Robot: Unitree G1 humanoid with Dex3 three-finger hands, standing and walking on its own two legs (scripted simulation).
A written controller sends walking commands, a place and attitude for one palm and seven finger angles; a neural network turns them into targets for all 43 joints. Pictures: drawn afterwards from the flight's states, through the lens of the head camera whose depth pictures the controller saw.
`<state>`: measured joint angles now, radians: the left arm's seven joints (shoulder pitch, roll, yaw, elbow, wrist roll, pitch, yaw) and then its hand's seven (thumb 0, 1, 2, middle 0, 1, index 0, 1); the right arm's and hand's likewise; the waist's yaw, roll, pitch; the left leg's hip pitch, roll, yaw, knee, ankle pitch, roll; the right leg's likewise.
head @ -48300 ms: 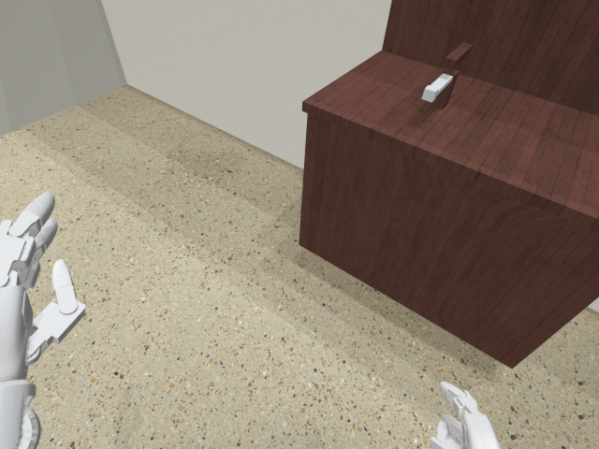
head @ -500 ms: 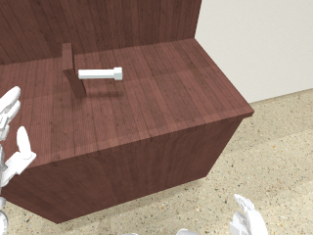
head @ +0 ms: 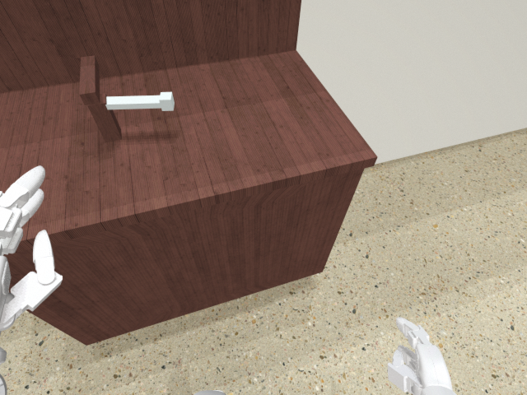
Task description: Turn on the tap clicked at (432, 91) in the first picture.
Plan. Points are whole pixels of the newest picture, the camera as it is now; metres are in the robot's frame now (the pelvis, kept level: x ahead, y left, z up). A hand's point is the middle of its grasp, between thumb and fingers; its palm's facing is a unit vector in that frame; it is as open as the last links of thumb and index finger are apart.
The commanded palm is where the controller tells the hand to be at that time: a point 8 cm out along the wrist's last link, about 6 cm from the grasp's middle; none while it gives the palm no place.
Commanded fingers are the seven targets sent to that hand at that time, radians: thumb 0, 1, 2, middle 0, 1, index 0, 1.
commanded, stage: step back with the hand held close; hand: left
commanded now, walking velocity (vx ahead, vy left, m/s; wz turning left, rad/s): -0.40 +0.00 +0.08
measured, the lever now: (167, 101) +0.65 +0.26 +0.05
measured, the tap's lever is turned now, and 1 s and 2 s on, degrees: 77 77 77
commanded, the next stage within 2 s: stop stepping back and stand still in 0.08 s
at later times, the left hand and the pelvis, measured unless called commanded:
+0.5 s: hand out of the picture +0.04 +0.22 +0.14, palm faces +0.43 -0.84 -0.34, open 7.4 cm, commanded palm -0.01 +0.27 +0.17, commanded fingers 0.00 0.90 0.90 -0.20 -0.30 -0.20 -0.30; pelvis -0.16 -0.02 -0.01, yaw +3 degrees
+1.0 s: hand out of the picture -0.03 +0.21 +0.16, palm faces +0.48 -0.79 -0.38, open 7.4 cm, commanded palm -0.09 +0.25 +0.17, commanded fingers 0.00 0.90 0.90 -0.20 -0.30 -0.20 -0.30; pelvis -0.22 -0.05 -0.02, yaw +5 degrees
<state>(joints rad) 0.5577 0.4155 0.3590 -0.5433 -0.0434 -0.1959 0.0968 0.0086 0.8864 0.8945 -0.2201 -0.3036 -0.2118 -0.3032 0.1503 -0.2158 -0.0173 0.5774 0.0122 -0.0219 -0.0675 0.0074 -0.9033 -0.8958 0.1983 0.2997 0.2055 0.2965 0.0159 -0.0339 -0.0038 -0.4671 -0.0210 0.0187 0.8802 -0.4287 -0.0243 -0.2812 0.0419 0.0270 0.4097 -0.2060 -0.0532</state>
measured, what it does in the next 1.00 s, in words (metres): walks backwards: left foot, then left foot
